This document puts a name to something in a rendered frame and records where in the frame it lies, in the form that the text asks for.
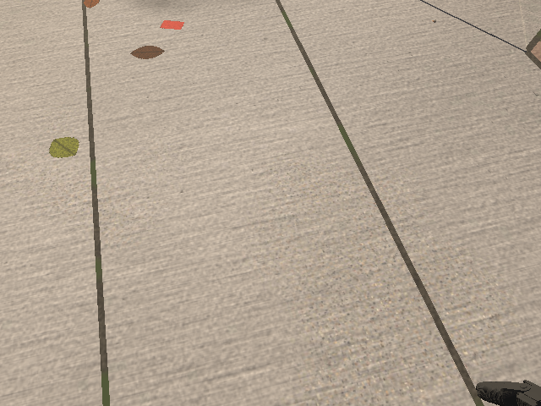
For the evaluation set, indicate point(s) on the robot right hand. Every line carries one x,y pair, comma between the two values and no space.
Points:
507,393

